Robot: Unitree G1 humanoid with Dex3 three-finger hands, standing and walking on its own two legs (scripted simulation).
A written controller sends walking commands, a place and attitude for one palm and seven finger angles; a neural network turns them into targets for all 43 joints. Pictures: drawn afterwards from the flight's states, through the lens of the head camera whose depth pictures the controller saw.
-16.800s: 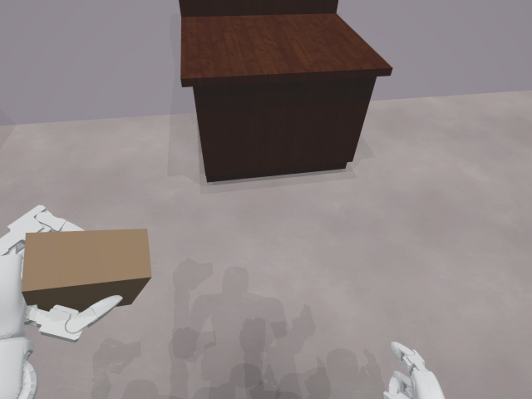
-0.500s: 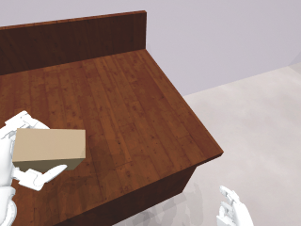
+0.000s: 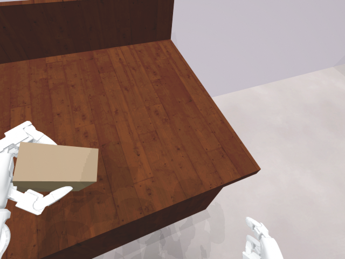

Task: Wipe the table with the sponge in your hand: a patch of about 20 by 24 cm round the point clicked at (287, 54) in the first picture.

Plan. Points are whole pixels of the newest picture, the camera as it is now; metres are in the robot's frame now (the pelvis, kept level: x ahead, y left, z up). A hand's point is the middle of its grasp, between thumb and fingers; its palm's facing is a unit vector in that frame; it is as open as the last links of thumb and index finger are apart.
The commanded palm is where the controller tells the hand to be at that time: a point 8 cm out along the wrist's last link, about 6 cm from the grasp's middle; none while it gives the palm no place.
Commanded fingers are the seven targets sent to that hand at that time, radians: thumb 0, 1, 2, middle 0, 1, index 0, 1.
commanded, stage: come to a stop and stand still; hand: left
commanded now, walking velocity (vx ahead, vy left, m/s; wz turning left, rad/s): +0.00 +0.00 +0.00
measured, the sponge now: (65, 171) +0.23 +0.23 +0.11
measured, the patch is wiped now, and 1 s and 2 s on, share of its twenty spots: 0.00 0.00 0.00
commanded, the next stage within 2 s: look again from close up in 0.40 s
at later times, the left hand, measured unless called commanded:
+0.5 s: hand (36, 168) +0.22 +0.25 +0.16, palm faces +0.33 -0.86 -0.38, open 9.7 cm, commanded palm +0.16 +0.28 +0.18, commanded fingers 0.00 0.10 1.30 -1.20 -1.60 -1.20 -1.60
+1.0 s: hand (17, 141) +0.23 +0.26 +0.20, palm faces +0.40 -0.75 -0.53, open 9.7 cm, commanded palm +0.16 +0.27 +0.17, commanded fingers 0.00 0.10 1.30 -1.20 -1.60 -1.20 -1.60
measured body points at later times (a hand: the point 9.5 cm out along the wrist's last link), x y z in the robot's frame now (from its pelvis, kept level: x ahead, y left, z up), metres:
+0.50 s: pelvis +0.00 +0.00 +0.00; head +0.03 +0.04 +0.45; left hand +0.19 +0.29 +0.18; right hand +0.19 -0.20 -0.06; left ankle +0.01 +0.08 -0.74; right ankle +0.03 -0.12 -0.74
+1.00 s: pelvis -0.02 -0.02 +0.00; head +0.00 +0.00 +0.45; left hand +0.20 +0.30 +0.23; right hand +0.17 -0.23 -0.08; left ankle +0.01 +0.08 -0.74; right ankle +0.03 -0.12 -0.74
